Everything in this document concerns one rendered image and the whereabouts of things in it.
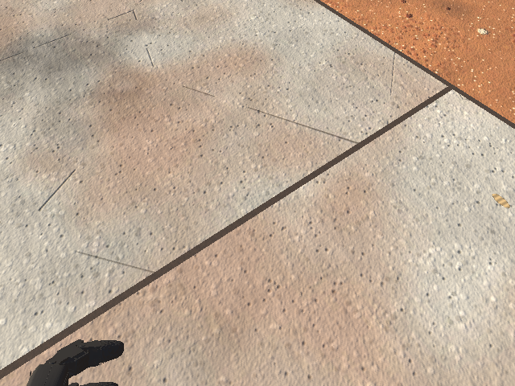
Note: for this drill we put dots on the robot left hand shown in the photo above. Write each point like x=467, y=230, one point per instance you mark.
x=73, y=359

